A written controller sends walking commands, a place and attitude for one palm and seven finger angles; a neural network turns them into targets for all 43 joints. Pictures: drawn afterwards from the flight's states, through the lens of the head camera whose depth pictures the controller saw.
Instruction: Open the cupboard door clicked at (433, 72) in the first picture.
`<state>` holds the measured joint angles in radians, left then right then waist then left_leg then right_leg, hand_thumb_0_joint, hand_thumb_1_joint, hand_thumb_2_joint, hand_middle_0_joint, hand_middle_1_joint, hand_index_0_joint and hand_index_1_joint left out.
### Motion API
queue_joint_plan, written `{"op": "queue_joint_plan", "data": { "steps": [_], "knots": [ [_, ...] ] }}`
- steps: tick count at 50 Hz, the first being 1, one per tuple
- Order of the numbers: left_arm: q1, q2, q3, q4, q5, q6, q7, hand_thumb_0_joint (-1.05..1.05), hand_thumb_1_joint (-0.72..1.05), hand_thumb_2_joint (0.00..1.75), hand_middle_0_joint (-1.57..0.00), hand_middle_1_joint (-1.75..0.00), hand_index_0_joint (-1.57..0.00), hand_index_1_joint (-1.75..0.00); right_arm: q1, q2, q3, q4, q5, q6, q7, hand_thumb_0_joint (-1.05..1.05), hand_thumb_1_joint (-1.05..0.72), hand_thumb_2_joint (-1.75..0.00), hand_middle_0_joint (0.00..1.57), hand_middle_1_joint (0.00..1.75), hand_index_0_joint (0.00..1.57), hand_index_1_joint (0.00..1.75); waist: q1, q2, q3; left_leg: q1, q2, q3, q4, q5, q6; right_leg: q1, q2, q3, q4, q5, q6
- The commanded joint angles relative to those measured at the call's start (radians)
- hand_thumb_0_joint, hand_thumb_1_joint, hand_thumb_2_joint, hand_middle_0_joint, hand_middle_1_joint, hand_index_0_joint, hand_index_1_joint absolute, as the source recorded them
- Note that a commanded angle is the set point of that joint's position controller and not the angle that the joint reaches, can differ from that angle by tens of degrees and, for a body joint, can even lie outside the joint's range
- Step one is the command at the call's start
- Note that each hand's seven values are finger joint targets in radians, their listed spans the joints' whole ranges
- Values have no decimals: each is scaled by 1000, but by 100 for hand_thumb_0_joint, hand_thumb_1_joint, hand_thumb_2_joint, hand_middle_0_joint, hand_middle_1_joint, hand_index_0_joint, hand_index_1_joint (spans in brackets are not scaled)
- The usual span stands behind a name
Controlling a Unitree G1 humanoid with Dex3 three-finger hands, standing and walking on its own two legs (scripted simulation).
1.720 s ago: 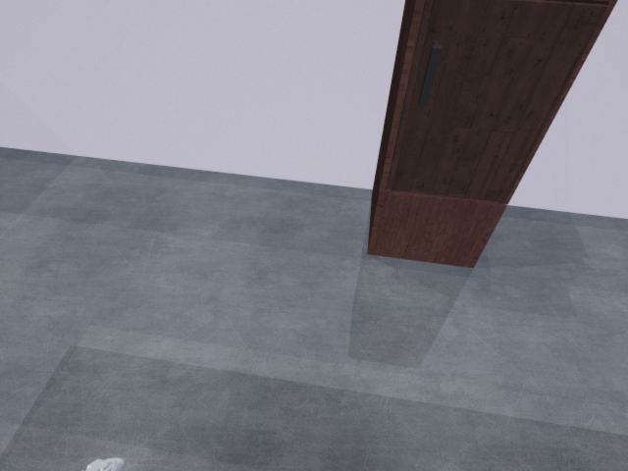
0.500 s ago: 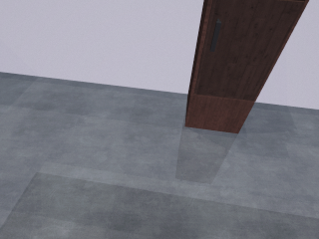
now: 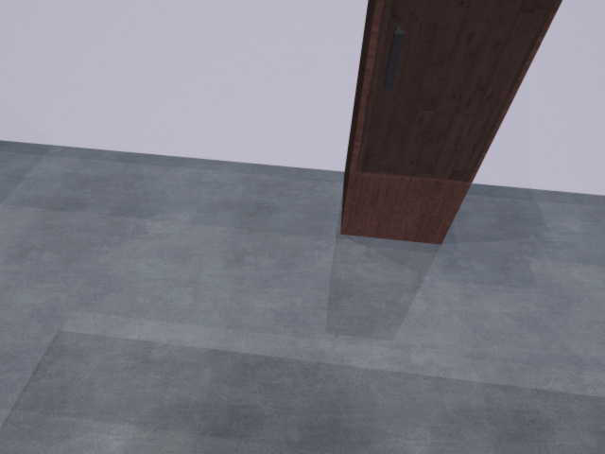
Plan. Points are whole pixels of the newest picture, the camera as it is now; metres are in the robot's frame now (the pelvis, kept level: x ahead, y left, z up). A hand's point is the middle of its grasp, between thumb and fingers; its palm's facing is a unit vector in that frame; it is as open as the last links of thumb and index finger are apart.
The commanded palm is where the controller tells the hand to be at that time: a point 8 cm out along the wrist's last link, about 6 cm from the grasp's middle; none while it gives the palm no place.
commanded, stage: walk to a spot facing it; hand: left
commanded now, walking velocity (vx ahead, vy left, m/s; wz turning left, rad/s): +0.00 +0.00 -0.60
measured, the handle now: (393, 57) +1.06 -0.16 +0.04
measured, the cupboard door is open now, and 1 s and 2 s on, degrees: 0 0 0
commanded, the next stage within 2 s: turn to face it in 2.00 s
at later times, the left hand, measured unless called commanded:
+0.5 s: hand out of the picture +0.05 +0.16 -0.16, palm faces -0.18 -0.95 -0.24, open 7.4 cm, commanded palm none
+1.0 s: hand out of the picture +0.14 +0.17 -0.16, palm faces -0.52 -0.83 -0.22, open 7.4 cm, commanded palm none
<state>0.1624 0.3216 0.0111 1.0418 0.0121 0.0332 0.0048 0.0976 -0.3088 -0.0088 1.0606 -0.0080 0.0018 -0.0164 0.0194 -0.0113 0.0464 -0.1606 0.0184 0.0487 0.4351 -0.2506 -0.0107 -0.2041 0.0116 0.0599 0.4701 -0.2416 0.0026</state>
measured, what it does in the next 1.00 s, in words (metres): steps on the spot, turning right: left foot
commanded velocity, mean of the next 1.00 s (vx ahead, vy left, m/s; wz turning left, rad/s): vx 0.03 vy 0.00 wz -0.60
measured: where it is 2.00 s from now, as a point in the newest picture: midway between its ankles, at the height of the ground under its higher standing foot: outside the picture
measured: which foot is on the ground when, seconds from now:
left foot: down 0.00-0.18, up 0.20-0.68, down 0.70-1.00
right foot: down 0.00-0.70, up 0.72-1.00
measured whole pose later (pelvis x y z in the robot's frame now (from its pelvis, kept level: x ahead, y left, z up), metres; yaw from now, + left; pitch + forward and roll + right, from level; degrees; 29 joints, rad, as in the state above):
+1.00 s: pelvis -0.05 +0.03 +0.00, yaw -35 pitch -1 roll -1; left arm 0.20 0.27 0.09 0.91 0.02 0.09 -0.05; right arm 0.24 -0.20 -0.03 0.92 -0.02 0.00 -0.02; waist 0.00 -0.01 0.06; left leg -0.17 0.10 0.18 0.49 -0.30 0.00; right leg -0.43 -0.05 -0.02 0.91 -0.43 0.07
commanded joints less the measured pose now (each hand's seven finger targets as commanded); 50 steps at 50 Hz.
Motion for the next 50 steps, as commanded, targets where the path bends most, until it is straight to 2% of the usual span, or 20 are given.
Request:
{"op": "queue_joint_plan", "data": {
  "steps": [1,3,5,7,8,9,10,12,14,16,27,31,33,34,35,36,38,40,45,50],
  "knots": [
    [15,101,38,-109,6,4,1,0,90,90,-20,-30,-20,-30,55,-149,-55,-97,-6,5,-19,0,-90,-90,20,30,20,30,-27,87,-69,49,197,-95,-26,239,62,-119,-43,38,132,231,-11],
    [29,74,44,-132,6,12,-5,0,90,90,-20,-30,-20,-30,44,-156,-68,-121,-7,2,-18,0,-90,-90,20,30,20,30,-22,188,-50,20,293,-144,-68,289,130,-179,-8,-24,310,-80,6],
    [48,52,55,-152,5,17,-10,0,90,90,-20,-30,-20,-30,20,-151,-75,-149,-11,0,-17,0,-90,-90,20,30,20,30,-5,194,-39,-39,352,-145,-60,361,180,-155,-36,-40,397,-265,8],
    [137,37,64,-142,7,11,-16,0,90,90,-20,-30,-20,-30,-24,-147,-81,-169,-15,3,-16,0,-90,-90,20,30,20,30,45,157,-52,-89,306,-51,67,338,121,-47,-50,-67,242,-140,6],
    [197,59,73,-131,12,0,-16,0,90,90,-20,-30,-20,-30,-24,-131,-83,-177,-10,10,-13,0,-90,-90,20,30,20,30,67,68,-67,-151,237,21,237,221,57,46,-66,-42,67,45,1],
    [205,171,93,-137,25,-19,-2,0,90,90,-20,-30,-20,-30,24,-51,-70,-198,-2,19,-6,0,-90,-90,20,30,20,30,48,-305,-53,-367,69,113,513,-180,-36,107,-288,329,-125,270,-66],
    [228,184,89,-147,9,-16,6,0,90,90,-20,-30,-20,-30,-16,-47,-67,-224,-1,24,-8,0,-90,-90,20,30,20,30,67,-272,-52,-387,27,-11,643,-342,-39,15,-388,467,-193,351,-175],
    [131,138,88,-172,9,-15,13,0,90,90,-20,-30,-20,-30,-31,-52,-74,-211,-1,26,-8,0,-90,-90,20,30,20,30,25,-175,3,-415,50,-103,737,-227,-30,-54,-309,451,-210,146,-193],
    [84,99,83,-192,5,-22,13,0,90,90,-20,-30,-20,-30,17,-42,-74,-181,-7,21,-3,0,-90,-90,20,30,20,30,-6,-81,-49,-381,65,-86,711,-125,-46,-18,-246,339,-168,201,-176],
    [104,89,85,-186,4,-26,11,0,90,90,-20,-30,-20,-30,37,-21,-72,-168,-8,23,-5,0,-90,-90,20,30,20,30,-4,-84,-98,-367,51,-74,677,-103,-56,29,-214,300,-147,247,-163],
    [142,104,106,-175,15,-8,6,0,90,90,-20,-30,-20,-30,-7,-9,-67,-212,1,15,-17,0,-90,-90,20,30,20,30,32,-127,-113,-289,6,-67,403,-172,-49,44,-180,422,-142,236,-186],
    [71,118,108,-199,16,3,6,0,90,90,-20,-30,-20,-30,78,-13,-66,-211,11,4,-23,0,-90,-90,20,30,20,30,-8,-146,-140,-128,-24,-68,164,-148,-20,-32,-148,460,-119,238,-152],
    [23,98,103,-220,7,8,2,0,90,90,-20,-30,-20,-30,183,-39,-72,-187,12,-10,-31,0,-90,-90,20,30,20,30,-61,-101,-158,115,14,-84,-45,-37,6,-202,-72,393,-48,104,-74],
    [28,41,93,-235,0,11,-6,0,90,90,-20,-30,-20,-30,188,-108,-82,-198,3,-16,-33,0,-90,-90,20,30,20,30,-67,112,-140,208,201,-289,-182,-130,59,-385,50,259,115,-92,-22],
    [32,18,95,-256,5,11,-16,0,90,90,-20,-30,-20,-30,140,-177,-93,-231,-7,-10,-31,0,-90,-90,20,30,20,30,-45,304,-70,110,432,-470,-253,-121,141,-474,110,62,400,-299,32],
    [17,66,112,-247,19,13,-20,0,90,90,-20,-30,-20,-30,80,-154,-84,-249,-10,-9,-29,0,-90,-90,20,30,20,30,-34,214,-29,-52,457,-464,-256,-88,182,-432,39,58,585,-267,53],
    [68,57,124,-205,23,24,-36,0,90,90,-20,-30,-20,-30,-25,-80,-62,-273,-15,-12,-28,0,-90,-90,20,30,20,30,32,165,19,-153,302,-229,-209,-4,142,-379,18,28,766,-148,66],
    [76,29,112,-201,21,30,-44,0,90,90,-20,-30,-20,-30,-2,-60,-58,-271,-16,-19,-27,0,-90,-90,20,30,20,30,28,147,11,-115,246,-129,-170,106,134,-381,3,-5,788,-116,74],
    [-47,-5,90,-239,10,26,-46,0,90,90,-20,-30,-20,-30,165,-91,-79,-213,-16,-19,-23,0,-90,-90,20,30,20,30,-51,158,-13,91,301,-85,-105,346,170,-394,-44,-72,547,-178,83],
    [-102,-20,79,-254,14,14,-65,0,90,90,-20,-30,-20,-30,214,-125,-91,-175,-25,-20,-9,0,-90,-90,20,30,20,30,-79,206,-23,42,352,-48,-131,24,146,-234,-44,-152,290,-236,50]
  ]
}}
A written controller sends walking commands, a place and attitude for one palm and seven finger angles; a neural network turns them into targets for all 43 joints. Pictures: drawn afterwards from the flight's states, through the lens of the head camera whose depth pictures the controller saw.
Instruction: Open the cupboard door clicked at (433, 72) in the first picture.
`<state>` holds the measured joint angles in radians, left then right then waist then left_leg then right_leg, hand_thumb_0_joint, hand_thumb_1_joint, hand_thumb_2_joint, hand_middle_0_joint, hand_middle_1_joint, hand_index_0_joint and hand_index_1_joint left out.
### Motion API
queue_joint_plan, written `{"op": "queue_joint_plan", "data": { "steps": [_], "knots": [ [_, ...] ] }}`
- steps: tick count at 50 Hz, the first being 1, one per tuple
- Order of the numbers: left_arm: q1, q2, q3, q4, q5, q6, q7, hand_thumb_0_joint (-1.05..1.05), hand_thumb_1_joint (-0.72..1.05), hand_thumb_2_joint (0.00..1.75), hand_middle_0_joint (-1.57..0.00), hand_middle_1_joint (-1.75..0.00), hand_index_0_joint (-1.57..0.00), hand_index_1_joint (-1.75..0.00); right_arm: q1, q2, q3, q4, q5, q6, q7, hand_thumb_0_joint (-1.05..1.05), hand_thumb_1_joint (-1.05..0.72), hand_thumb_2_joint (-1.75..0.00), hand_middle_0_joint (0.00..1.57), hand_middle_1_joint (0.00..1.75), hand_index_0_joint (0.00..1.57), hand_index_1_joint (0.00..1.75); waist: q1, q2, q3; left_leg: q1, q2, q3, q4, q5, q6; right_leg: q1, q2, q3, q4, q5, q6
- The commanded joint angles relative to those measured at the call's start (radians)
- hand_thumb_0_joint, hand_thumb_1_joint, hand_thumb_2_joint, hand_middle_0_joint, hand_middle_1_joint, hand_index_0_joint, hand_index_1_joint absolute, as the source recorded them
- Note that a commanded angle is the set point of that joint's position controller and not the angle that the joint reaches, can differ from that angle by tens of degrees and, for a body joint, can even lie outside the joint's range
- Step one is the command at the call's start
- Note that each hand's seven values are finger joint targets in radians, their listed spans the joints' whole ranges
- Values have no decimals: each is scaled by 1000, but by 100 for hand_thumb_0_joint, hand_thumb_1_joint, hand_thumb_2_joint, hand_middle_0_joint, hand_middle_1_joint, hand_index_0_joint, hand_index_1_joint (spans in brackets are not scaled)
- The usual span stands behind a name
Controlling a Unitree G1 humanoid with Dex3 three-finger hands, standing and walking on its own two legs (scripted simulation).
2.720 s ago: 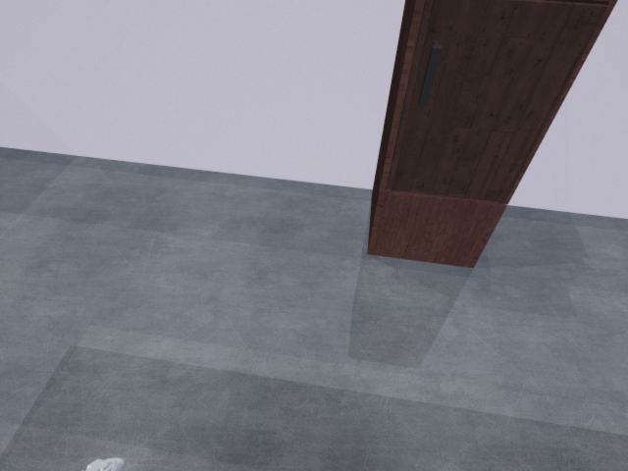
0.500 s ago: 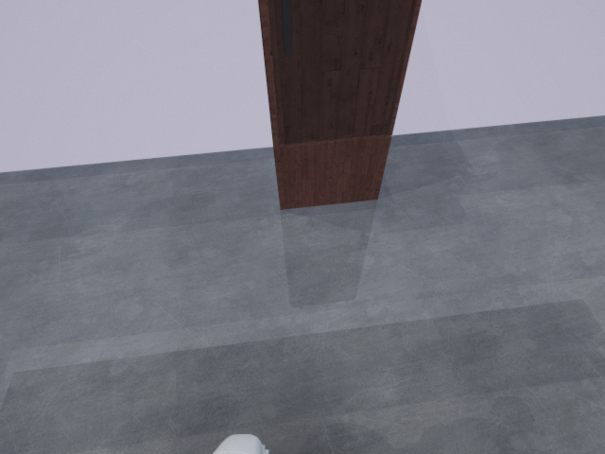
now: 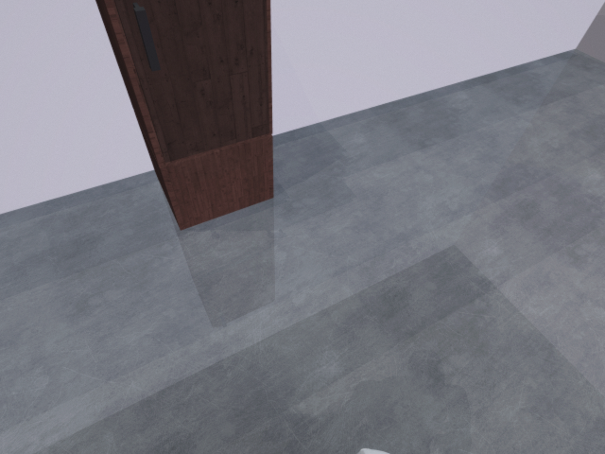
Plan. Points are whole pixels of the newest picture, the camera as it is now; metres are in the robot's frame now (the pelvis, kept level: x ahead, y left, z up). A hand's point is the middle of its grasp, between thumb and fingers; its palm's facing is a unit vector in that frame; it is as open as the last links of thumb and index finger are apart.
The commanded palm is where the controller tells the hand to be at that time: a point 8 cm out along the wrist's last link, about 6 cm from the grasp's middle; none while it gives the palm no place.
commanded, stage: walk to a spot facing it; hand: left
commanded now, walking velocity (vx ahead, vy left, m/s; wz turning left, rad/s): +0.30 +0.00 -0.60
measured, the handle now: (145, 37) +1.02 +0.47 +0.04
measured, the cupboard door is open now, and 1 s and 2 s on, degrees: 0 0 0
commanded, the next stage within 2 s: turn to face it in 1.00 s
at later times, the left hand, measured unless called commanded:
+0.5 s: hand (194, 445) +0.16 +0.17 -0.19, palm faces -0.19 -0.97 -0.17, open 7.4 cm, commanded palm none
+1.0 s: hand (317, 257) +0.52 -0.01 -0.17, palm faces -0.56 -0.81 -0.17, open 7.4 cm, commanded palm none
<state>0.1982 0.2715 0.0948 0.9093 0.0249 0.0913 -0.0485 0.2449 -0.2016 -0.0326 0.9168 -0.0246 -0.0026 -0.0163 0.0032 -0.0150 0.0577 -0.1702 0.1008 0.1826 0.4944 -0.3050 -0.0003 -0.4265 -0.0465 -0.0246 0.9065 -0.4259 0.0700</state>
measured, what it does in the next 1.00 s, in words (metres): walks ahead, turning right: right foot, then left foot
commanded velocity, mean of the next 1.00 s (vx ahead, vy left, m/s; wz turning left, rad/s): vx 0.32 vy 0.00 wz -0.54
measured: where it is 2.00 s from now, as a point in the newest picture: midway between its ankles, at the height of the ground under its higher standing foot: (371, 380)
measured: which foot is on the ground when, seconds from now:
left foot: down 0.00-0.12, up 0.14-0.48, down 0.50-1.00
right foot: up 0.00-0.10, down 0.12-0.50, up 0.52-1.00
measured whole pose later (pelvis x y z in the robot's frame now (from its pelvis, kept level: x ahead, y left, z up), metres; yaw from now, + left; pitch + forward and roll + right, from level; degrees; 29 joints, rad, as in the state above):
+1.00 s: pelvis +0.31 -0.09 -0.01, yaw -32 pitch +0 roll +1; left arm 0.08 0.19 0.09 0.93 0.03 0.03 -0.06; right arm 0.46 -0.15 -0.05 1.08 -0.03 -0.06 -0.01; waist -0.06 -0.01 0.10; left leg 0.06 0.14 0.42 0.43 -0.43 -0.08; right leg -0.56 -0.08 -0.13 0.72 -0.20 -0.02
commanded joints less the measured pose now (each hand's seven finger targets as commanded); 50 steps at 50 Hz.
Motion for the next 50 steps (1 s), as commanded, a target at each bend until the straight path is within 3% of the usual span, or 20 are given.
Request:
{"op": "queue_joint_plan", "data": {
  "steps": [1,3,4,5,6,7,9,12,19,23,24,25,26,27,30,33,40,46,48,50],
  "knots": [
    [-132,27,-5,-120,1,-50,-14,0,90,90,-20,-30,-20,-30,60,-241,-69,-27,-9,-17,-7,0,-90,-90,20,30,20,30,-57,218,-31,37,276,-173,-181,36,125,19,20,-79,-192,-52,-27],
    [-76,31,-2,-97,2,-64,-13,0,90,90,-20,-30,-20,-30,65,-236,-66,-16,-8,-18,-4,0,-90,-90,20,30,20,30,-26,177,-52,-9,253,-119,-80,13,80,165,50,-112,-354,21,-49],
    [15,56,4,-64,3,-74,-5,0,90,90,-20,-30,-20,-30,53,-220,-63,-16,-4,-17,1,0,-90,-90,20,30,20,30,23,119,-85,-107,217,-65,74,-18,34,341,51,-101,-475,92,-76],
    [140,171,26,-27,9,-90,10,0,90,90,-20,-30,-20,-30,52,-158,-43,-42,11,-15,12,0,-90,-90,20,30,20,30,78,-145,-156,-375,129,62,369,-145,-36,621,-173,180,-597,-57,-160],
    [237,272,45,-2,-7,-89,27,0,90,90,-20,-30,-20,-30,-98,-119,-23,-123,4,-13,20,0,-90,-90,20,30,20,30,148,-323,-98,-632,16,-8,609,-369,-69,616,-368,558,-695,28,-263],
    [247,258,43,-3,-16,-94,43,0,90,90,-20,-30,-20,-30,-144,-170,-34,-136,2,-11,17,0,-90,-90,20,30,20,30,146,-239,-75,-646,56,-139,651,-279,-52,514,-369,568,-726,-98,-296],
    [120,185,26,-22,-5,-104,48,0,90,90,-20,-30,-20,-30,-152,-166,-46,-113,-4,-17,28,0,-90,-90,20,30,20,30,82,-141,34,-619,77,-167,655,-152,-54,357,-302,484,-735,-210,-287],
    [54,138,4,-28,-2,-127,44,0,90,90,-20,-30,-20,-30,-48,-124,-45,-57,-9,-13,37,0,-90,-90,20,30,20,30,8,-107,29,-468,57,-111,537,-15,-81,256,-190,267,-704,67,-237],
    [100,145,3,25,3,-142,46,0,90,90,-20,-30,-20,-30,-100,-103,-42,-93,2,-33,48,0,-90,-90,20,30,20,30,14,-131,32,-369,20,-95,280,53,-72,250,-170,262,-681,134,-229],
    [61,142,13,28,-3,-134,45,0,90,90,-20,-30,-20,-30,14,-121,-47,-53,5,-54,32,0,-90,-90,20,30,20,30,-49,-95,8,-60,-31,-60,69,90,-56,146,-119,247,-547,199,-196],
    [46,110,10,28,-2,-133,44,0,90,90,-20,-30,-20,-30,158,-168,-60,-6,3,-61,18,0,-90,-90,20,30,20,30,-113,11,-57,139,-10,-98,3,63,-47,79,-57,210,-348,260,-167],
    [82,32,3,13,-15,-125,34,0,90,90,-20,-30,-20,-30,314,-287,-86,32,-17,-70,4,0,-90,-90,20,30,20,30,-158,313,-176,316,245,-405,-115,-102,11,-60,81,78,-2,38,-113],
    [96,3,-9,-13,-15,-129,26,0,90,90,-20,-30,-20,-30,364,-322,-76,41,-17,-64,-1,0,-90,-90,20,30,20,30,-139,402,-188,343,408,-675,-270,-230,81,-209,128,43,244,-165,-90],
    [69,25,-2,-1,-7,-125,28,0,90,90,-20,-30,-20,-30,271,-274,-67,38,-9,-59,-6,0,-90,-90,20,30,20,30,-117,340,-149,221,425,-680,-332,-403,74,-232,60,93,368,-98,-102],
    [43,6,5,25,8,-110,0,0,90,90,-20,-30,-20,-30,99,-129,-32,11,-5,-76,-8,0,-90,-90,20,30,20,30,-26,154,42,-26,297,-350,-340,-203,24,-207,-41,56,386,137,-84],
    [95,-31,6,42,9,-81,2,0,90,90,-20,-30,-20,-30,101,-91,-29,29,4,-90,-14,0,-90,-90,20,30,20,30,9,150,8,-18,251,-154,-321,14,29,-197,-51,41,362,219,-60],
    [-82,-57,2,-29,14,-72,-8,0,90,90,-20,-30,-20,-30,197,-78,-40,88,4,-92,-11,0,-90,-90,20,30,20,30,-24,95,61,129,274,-27,-325,171,104,-349,-102,-14,137,290,-30],
    [-222,-73,-11,-69,6,-88,-10,0,90,90,-20,-30,-20,-30,241,-98,-44,117,-9,-76,-6,0,-90,-90,20,30,20,30,-65,132,95,171,277,91,-251,373,93,-222,-47,-104,-164,255,-71],
    [-178,-53,-4,-60,6,-96,-8,0,90,90,-20,-30,-20,-30,221,-122,-53,106,-9,-72,-6,0,-90,-90,20,30,20,30,-36,144,59,201,284,130,-146,584,82,-129,-5,-133,-214,202,-102],
    [9,-10,9,-10,9,-111,-1,0,90,90,-20,-30,-20,-30,184,-159,-64,83,-3,-68,-2,0,-90,-90,20,30,20,30,57,134,-68,180,262,178,145,823,44,140,67,-186,-298,186,-138]
  ]
}}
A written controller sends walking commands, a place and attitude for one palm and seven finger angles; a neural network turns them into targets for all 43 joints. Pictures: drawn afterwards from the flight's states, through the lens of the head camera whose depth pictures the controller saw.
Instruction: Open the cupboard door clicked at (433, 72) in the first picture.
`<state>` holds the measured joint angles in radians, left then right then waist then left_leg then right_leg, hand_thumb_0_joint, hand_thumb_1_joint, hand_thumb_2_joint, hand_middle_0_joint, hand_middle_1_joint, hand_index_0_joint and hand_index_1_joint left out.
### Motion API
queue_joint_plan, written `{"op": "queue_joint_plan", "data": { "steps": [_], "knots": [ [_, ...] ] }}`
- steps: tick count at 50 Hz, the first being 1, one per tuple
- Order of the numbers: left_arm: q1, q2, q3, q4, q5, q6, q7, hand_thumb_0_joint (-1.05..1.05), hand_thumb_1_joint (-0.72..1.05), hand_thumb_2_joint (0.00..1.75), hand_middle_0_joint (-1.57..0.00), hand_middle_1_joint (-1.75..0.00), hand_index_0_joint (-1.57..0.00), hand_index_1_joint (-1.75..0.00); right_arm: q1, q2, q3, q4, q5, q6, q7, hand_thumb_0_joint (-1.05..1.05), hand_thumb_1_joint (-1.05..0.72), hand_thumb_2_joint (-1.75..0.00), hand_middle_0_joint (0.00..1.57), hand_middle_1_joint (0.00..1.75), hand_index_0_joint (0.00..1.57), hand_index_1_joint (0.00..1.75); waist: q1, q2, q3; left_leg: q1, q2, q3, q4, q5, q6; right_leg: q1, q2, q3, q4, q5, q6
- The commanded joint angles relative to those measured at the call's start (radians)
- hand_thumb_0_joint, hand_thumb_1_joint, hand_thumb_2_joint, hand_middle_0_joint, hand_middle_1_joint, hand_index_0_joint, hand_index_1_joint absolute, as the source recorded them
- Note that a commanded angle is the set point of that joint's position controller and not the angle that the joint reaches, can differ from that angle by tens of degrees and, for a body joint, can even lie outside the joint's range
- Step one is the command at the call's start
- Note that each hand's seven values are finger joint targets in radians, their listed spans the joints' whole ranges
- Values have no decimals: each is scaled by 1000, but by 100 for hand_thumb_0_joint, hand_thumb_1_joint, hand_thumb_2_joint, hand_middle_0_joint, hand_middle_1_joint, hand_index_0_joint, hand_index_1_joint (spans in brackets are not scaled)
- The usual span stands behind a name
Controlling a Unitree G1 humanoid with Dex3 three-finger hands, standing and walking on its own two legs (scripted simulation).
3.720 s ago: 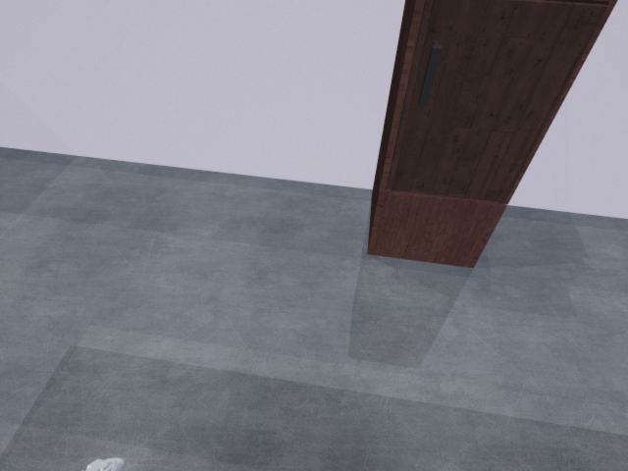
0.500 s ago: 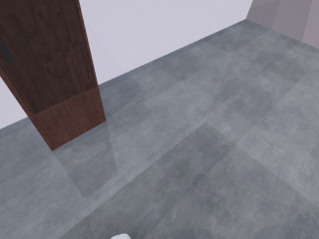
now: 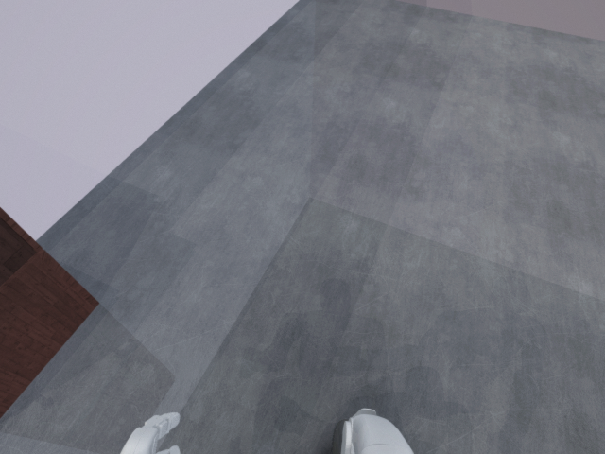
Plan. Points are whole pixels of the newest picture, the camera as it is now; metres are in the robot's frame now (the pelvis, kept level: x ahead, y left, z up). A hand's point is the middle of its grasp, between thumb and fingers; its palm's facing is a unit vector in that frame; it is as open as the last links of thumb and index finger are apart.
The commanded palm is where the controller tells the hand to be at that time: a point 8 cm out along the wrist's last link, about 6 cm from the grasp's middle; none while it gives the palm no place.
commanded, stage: turn to face it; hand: left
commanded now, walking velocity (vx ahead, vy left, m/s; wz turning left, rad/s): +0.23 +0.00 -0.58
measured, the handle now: out of the picture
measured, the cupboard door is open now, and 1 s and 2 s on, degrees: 0 0 0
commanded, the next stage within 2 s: none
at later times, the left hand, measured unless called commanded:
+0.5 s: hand (195, 399) +0.22 +0.18 -0.18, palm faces +0.13 -0.98 -0.15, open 7.3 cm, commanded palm none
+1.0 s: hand (177, 386) +0.24 +0.20 -0.14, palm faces +0.34 -0.90 -0.25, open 7.4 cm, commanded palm none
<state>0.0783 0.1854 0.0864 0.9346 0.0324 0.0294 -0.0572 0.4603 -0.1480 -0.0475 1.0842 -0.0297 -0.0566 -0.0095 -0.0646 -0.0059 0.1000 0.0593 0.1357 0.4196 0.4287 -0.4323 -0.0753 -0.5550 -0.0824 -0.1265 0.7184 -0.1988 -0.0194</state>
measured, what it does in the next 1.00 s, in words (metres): walks ahead, turning left: right foot, then left foot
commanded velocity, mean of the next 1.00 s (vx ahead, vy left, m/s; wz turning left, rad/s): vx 0.01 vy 0.00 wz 0.52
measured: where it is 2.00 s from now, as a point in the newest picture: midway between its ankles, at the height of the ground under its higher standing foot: outside the picture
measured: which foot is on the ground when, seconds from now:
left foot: down 0.00-0.04, up 0.06-0.46, down 0.48-1.00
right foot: up 0.00-0.02, down 0.04-0.50, up 0.52-1.00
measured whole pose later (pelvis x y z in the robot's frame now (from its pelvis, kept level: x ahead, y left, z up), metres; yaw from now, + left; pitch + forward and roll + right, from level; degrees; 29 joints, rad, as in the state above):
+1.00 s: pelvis +0.18 -0.03 +0.01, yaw +20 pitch +2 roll -1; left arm 0.12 0.22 0.07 0.89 0.00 0.04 0.02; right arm 0.23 -0.23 -0.09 0.95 -0.02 0.05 0.01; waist -0.05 0.03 0.05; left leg -0.37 -0.06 -0.11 0.51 -0.16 0.03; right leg -0.31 -0.02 -0.01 0.65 -0.37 0.07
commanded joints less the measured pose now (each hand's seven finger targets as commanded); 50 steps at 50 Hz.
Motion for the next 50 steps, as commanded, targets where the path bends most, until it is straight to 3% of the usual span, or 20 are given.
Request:
{"op": "queue_joint_plan", "data": {
  "steps": [1,2,3,4,5,7,10,15,18,20,23,24,25,26,27,30,34,45,49,50],
  "knots": [
    [279,149,35,8,5,-66,15,0,90,90,-20,-30,-20,-30,-37,-206,-44,-102,11,-11,3,0,-90,-90,20,30,20,30,200,35,-216,-231,195,-52,469,835,74,576,84,-43,-167,40,-74],
    [399,281,64,27,2,-78,31,0,90,90,-20,-30,-20,-30,-13,-135,-28,-141,29,-13,12,0,-90,-90,20,30,20,30,227,-197,-369,-582,35,-92,790,44,18,891,-219,432,-221,162,-186],
    [437,352,70,41,-29,-71,44,0,90,90,-20,-30,-20,-30,-100,-128,-20,-179,31,-13,1,0,-90,-90,20,30,20,30,225,-224,-405,-731,-29,-243,1002,-196,11,910,-352,684,-318,416,-264],
    [365,321,66,11,-29,-66,52,0,90,90,-20,-30,-20,-30,-137,-141,-28,-192,26,-13,-7,0,-90,-90,20,30,20,30,198,-171,-348,-743,-1,-361,1052,-103,21,788,-332,647,-346,370,-252],
    [266,270,48,-18,-27,-65,56,0,90,90,-20,-30,-20,-30,-154,-133,-28,-184,21,-7,-9,0,-90,-90,20,30,20,30,154,-103,-255,-746,35,-390,1045,-14,20,664,-315,576,-364,303,-237],
    [153,171,10,-29,-21,-83,69,0,90,90,-20,-30,-20,-30,-125,-107,-14,-128,5,22,-10,0,-90,-90,20,30,20,30,70,3,-166,-622,61,-398,920,78,24,395,-234,345,-387,438,-171],
    [89,118,-15,-12,-11,-94,80,0,90,90,-20,-30,-20,-30,-1,-60,2,-66,3,56,-9,0,-90,-90,20,30,20,30,-9,-52,-190,-502,34,-384,748,99,18,274,-163,166,-388,509,-149],
    [91,97,-34,16,-14,-82,77,0,90,90,-20,-30,-20,-30,-104,-48,13,-89,15,65,0,0,-90,-90,20,30,20,30,17,-107,-123,-464,-8,-365,474,157,21,274,-160,97,-432,353,-128],
    [143,118,-26,32,-14,-68,81,0,90,90,-20,-30,-20,-30,-224,-71,8,-122,14,62,9,0,-90,-90,20,30,20,30,72,-109,-80,-486,-28,-339,374,127,26,352,-205,107,-410,369,-125],
    [147,142,-14,28,-12,-59,88,0,90,90,-20,-30,-20,-30,-239,-78,3,-138,13,64,14,0,-90,-90,20,30,20,30,72,-89,-71,-458,-26,-336,304,123,33,371,-239,94,-367,339,-121],
    [160,146,-3,18,-18,-41,90,0,90,90,-20,-30,-20,-30,-195,-116,-11,-141,7,68,20,0,-90,-90,20,30,20,30,47,-7,-85,-291,-28,-337,121,293,58,309,-207,20,-202,222,-48],
    [182,116,-1,2,-21,-33,86,0,90,90,-20,-30,-20,-30,-144,-182,-28,-147,2,63,21,0,-90,-90,20,30,20,30,31,191,-121,-206,101,-542,14,523,124,203,-113,-43,-14,26,18],
    [185,78,-9,-38,-28,-31,84,0,90,90,-20,-30,-20,-30,-103,-253,-42,-154,-3,65,16,0,-90,-90,20,30,20,30,24,363,-129,-142,287,-784,-77,806,262,50,6,-69,224,-418,82],
    [134,98,-11,-47,-15,-21,93,0,90,90,-20,-30,-20,-30,-78,-260,-46,-134,-2,66,0,0,-90,-90,20,30,20,30,-4,295,-174,-147,292,-847,-112,704,299,17,19,58,386,-467,77],
    [100,99,-2,-54,-13,-22,88,0,90,90,-20,-30,-20,-30,-105,-255,-48,-147,1,65,-6,0,-90,-90,20,30,20,30,7,215,-165,-150,260,-822,-107,599,292,-42,1,100,459,-400,74],
    [118,96,7,-33,-13,-24,73,0,90,90,-20,-30,-20,-30,-219,-207,-36,-189,5,52,-8,0,-90,-90,20,30,20,30,52,82,-165,-218,154,-662,-117,515,238,-6,-23,121,446,-220,91],
    [134,100,13,-29,-13,-10,73,0,90,90,-20,-30,-20,-30,-212,-214,-45,-191,11,50,-7,0,-90,-90,20,30,20,30,48,86,-187,-200,111,-643,-128,500,234,17,-20,121,376,-175,108],
    [63,104,5,-96,-24,-7,81,0,90,90,-20,-30,-20,-30,-210,-267,-83,-200,3,76,3,0,-90,-90,20,30,20,30,24,176,-184,-237,73,-796,-80,465,253,139,47,124,76,-249,105],
    [183,139,9,-84,-28,-17,88,0,90,90,-20,-30,-20,-30,-281,-264,-90,-231,11,87,12,0,-90,-90,20,30,20,30,87,161,-195,-403,-3,-798,-13,372,183,412,66,110,-263,-74,80],
    [222,189,19,-83,-20,-25,94,0,90,90,-20,-30,-20,-30,-279,-220,-85,-245,18,89,18,0,-90,-90,20,30,20,30,106,30,-201,-551,-71,-729,106,215,124,551,-54,211,-413,-93,43]
  ]
}}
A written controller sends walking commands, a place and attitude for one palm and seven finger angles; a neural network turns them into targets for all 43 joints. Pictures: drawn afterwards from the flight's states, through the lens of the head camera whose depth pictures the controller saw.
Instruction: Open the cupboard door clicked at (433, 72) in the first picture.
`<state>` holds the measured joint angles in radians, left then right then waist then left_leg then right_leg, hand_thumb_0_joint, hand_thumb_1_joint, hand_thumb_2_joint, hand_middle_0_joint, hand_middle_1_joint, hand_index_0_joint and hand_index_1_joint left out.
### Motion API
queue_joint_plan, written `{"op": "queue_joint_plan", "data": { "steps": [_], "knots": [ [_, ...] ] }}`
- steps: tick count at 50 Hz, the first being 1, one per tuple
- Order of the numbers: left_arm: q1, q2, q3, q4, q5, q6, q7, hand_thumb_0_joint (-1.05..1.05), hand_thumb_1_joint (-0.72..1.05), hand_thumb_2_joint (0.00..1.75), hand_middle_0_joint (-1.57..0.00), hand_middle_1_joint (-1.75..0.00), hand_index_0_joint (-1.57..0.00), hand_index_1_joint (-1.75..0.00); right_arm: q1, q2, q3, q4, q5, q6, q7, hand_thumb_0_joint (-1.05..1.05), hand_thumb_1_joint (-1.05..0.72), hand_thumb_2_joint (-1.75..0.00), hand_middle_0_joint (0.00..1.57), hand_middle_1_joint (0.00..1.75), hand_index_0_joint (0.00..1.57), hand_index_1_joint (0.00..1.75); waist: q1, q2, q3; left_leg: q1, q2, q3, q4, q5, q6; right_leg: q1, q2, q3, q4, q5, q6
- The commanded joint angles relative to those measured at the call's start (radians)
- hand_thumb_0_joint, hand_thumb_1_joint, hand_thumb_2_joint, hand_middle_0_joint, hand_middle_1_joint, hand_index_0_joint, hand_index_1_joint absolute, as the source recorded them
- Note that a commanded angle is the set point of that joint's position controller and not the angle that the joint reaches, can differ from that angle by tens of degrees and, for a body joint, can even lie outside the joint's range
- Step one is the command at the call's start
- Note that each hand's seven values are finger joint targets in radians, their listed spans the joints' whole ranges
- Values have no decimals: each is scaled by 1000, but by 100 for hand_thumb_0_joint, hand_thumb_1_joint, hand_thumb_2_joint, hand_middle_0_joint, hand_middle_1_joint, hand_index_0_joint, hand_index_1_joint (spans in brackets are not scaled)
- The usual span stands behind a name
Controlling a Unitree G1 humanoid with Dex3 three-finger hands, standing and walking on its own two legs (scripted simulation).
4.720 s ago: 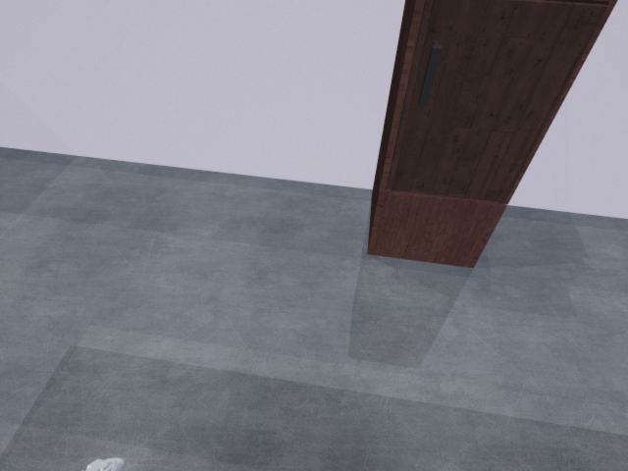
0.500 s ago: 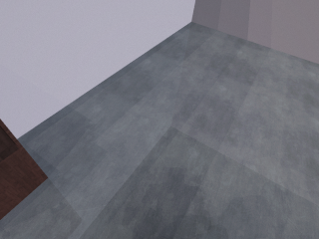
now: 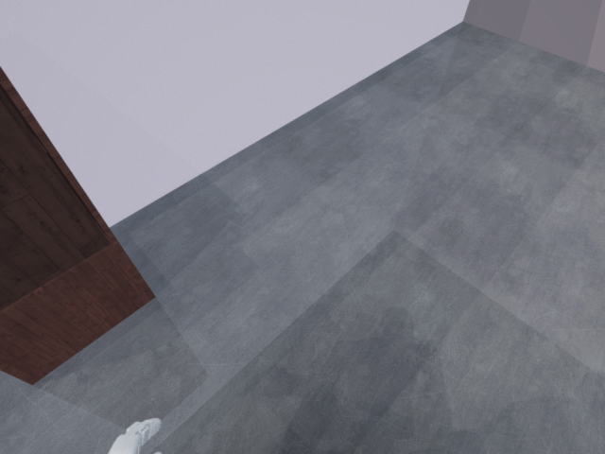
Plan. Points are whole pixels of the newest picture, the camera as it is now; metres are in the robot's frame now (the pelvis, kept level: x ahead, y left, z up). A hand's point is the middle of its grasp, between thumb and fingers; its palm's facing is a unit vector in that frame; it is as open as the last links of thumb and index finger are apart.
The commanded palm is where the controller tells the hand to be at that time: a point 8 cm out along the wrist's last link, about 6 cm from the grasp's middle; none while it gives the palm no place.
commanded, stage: turn to face it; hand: left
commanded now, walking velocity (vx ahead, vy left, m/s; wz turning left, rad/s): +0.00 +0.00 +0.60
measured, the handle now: out of the picture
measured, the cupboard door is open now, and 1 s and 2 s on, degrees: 0 0 0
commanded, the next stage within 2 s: take the last steps up to it in 1.10 s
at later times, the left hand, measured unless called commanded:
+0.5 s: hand out of the picture -0.06 +0.24 -0.19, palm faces +0.36 -0.90 -0.25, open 7.4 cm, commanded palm none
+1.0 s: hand out of the picture +0.00 +0.23 -0.14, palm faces +0.55 -0.79 -0.28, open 7.4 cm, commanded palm none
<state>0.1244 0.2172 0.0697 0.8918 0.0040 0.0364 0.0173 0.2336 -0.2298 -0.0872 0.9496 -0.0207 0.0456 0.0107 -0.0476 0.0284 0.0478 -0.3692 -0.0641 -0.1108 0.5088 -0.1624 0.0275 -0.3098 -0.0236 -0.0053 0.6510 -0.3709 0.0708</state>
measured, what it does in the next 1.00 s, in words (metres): steps on the spot, turning left: right foot, then left foot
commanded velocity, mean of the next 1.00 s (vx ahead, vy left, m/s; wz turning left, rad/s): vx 0.00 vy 0.00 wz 0.53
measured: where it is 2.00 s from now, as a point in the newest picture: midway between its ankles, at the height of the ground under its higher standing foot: outside the picture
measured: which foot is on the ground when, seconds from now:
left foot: down 0.00-0.02, up 0.04-0.42, down 0.44-0.90, up 0.92-1.00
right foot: up 0.00-0.00, down 0.02-0.44, up 0.46-0.88, down 0.90-1.00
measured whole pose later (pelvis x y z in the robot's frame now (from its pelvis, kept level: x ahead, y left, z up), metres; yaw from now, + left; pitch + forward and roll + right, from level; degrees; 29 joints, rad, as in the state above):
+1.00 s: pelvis +0.01 +0.00 +0.00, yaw +35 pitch +0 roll +1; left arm 0.16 0.18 0.03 0.85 0.02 0.01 0.02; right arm 0.20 -0.25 -0.09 0.94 -0.02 0.07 0.02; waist -0.03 0.05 0.07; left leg -0.45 -0.06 -0.05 1.03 -0.47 -0.03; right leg -0.25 -0.06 -0.09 0.57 -0.31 -0.01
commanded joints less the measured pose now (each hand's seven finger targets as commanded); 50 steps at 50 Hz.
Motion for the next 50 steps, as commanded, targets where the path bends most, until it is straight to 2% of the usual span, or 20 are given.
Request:
{"op": "queue_joint_plan", "data": {
  "steps": [1,2,4,6,8,16,18,20,21,22,23,28,36,42,43,44,45,47,49,50],
  "knots": [
    [159,254,52,-58,27,-38,25,0,90,90,-20,-30,-20,-30,-37,-64,-34,-138,11,-13,1,0,-90,-90,20,30,20,30,85,-319,-96,-329,-20,32,287,-331,-71,341,-412,393,-453,-19,-157],
    [99,263,35,-87,17,-27,23,0,90,90,-20,-30,-20,-30,-42,-106,-40,-143,-9,-11,-1,0,-90,-90,20,30,20,30,71,-252,-74,-290,17,33,487,-390,-66,163,-486,366,-449,7,-208],
    [-1,197,31,-110,14,-33,24,0,90,90,-20,-30,-20,-30,-40,-115,-44,-117,-9,10,9,0,-90,-90,20,30,20,30,21,-237,-1,-259,68,38,667,-296,-69,30,-381,259,-444,18,-171],
    [-21,139,8,-107,16,-45,18,0,90,90,-20,-30,-20,-30,-23,-99,-34,-90,-7,10,21,0,-90,-90,20,30,20,30,2,-186,45,-260,90,85,718,-193,-93,61,-287,59,-361,283,-148],
    [47,141,6,-91,16,-50,17,0,90,90,-20,-30,-20,-30,-39,-96,-28,-92,-4,12,21,0,-90,-90,20,30,20,30,27,-202,3,-259,96,110,701,-188,-109,151,-285,2,-316,457,-152],
    [155,220,29,-48,27,-34,13,0,90,90,-20,-30,-20,-30,-175,-78,1,-133,7,5,26,0,-90,-90,20,30,20,30,94,-265,-45,-102,92,221,310,-273,-96,242,-336,-78,-224,640,-170],
    [143,234,36,-46,27,-29,11,0,90,90,-20,-30,-20,-30,-147,-87,2,-133,8,-3,24,0,-90,-90,20,30,20,30,81,-286,-69,-33,85,243,202,-246,-80,242,-345,-106,-178,641,-154],
    [136,228,39,-47,15,-24,7,0,90,90,-20,-30,-20,-30,-63,-130,-8,-118,3,-15,21,0,-90,-90,20,30,20,30,32,-201,-123,159,82,240,-37,-64,-59,177,-319,-169,-12,591,-90],
    [142,197,37,-67,7,-22,0,0,90,90,-20,-30,-20,-30,18,-225,-33,-106,-3,-28,17,0,-90,-90,20,30,20,30,-14,16,-203,392,232,43,-99,205,14,-23,-247,-205,207,385,-25],
    [105,122,13,-116,3,-23,-8,0,90,90,-20,-30,-20,-30,87,-336,-59,-95,2,-31,10,0,-90,-90,20,30,20,30,-49,300,-216,503,494,-279,-102,663,169,-299,-119,-179,429,-298,41],
    [41,134,11,-126,13,-9,2,0,90,90,-20,-30,-20,-30,131,-327,-58,-64,10,-29,1,0,-90,-90,20,30,20,30,-68,198,-223,456,508,-246,-96,618,209,-311,-126,-63,514,-308,25],
    [65,131,25,-63,12,-7,-10,0,90,90,-20,-30,-20,-30,-84,-206,-18,-122,-1,-38,-16,0,-90,-90,20,30,20,30,28,130,-97,225,297,-76,-136,378,122,-231,-107,-17,484,-53,31],
    [9,119,18,-98,9,-8,-2,0,90,90,-20,-30,-20,-30,-39,-209,-30,-109,-4,-29,-13,0,-90,-90,20,30,20,30,7,110,-96,244,286,-194,-144,299,154,-187,-54,-2,275,-60,32],
    [90,112,11,-94,1,-27,9,0,90,90,-20,-30,-20,-30,-73,-197,-34,-119,-1,-21,-11,0,-90,-90,20,30,20,30,55,116,-122,144,231,-223,-38,387,111,73,2,-31,-93,77,8],
    [126,131,13,-87,3,-36,12,0,90,90,-20,-30,-20,-30,-74,-178,-32,-121,6,-22,-9,0,-90,-90,20,30,20,30,73,71,-135,78,198,-205,17,297,73,182,-25,-15,-231,178,2],
    [148,197,24,-84,16,-48,19,0,90,90,-20,-30,-20,-30,-54,-130,-26,-125,15,-24,-2,0,-90,-90,20,30,20,30,79,-93,-154,-68,115,-116,157,88,7,323,-189,141,-317,265,-45],
    [155,266,37,-86,26,-51,22,0,90,90,-20,-30,-20,-30,-46,-73,-14,-154,14,-26,0,0,-90,-90,20,30,20,30,80,-305,-135,-222,-22,59,371,-388,-61,349,-442,350,-339,437,-171],
    [106,220,33,-94,17,-49,25,0,90,90,-20,-30,-20,-30,-62,-115,-27,-125,0,-3,-4,0,-90,-90,20,30,20,30,66,-246,-94,-202,43,15,649,-400,-63,200,-414,286,-335,458,-233],
    [33,162,14,-101,15,-47,22,0,90,90,-20,-30,-20,-30,-46,-102,-22,-93,1,5,8,0,-90,-90,20,30,20,30,26,-147,-31,-195,77,41,719,-280,-76,137,-321,120,-305,476,-200],
    [32,150,9,-99,18,-52,21,0,90,90,-20,-30,-20,-30,-38,-88,-16,-81,-1,7,11,0,-90,-90,20,30,20,30,25,-171,-30,-186,80,62,710,-253,-84,142,-296,67,-298,510,-187]
  ]
}}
